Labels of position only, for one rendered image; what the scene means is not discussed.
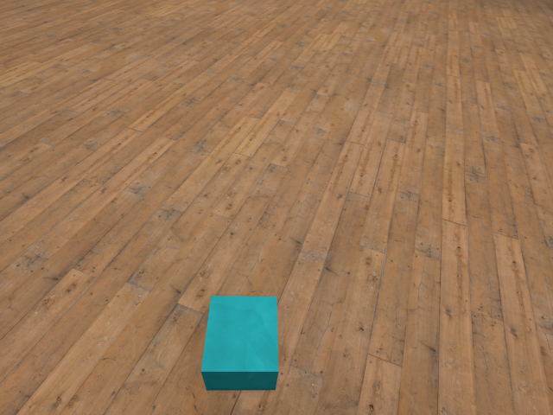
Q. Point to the carton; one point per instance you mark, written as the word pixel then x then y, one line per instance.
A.
pixel 241 346

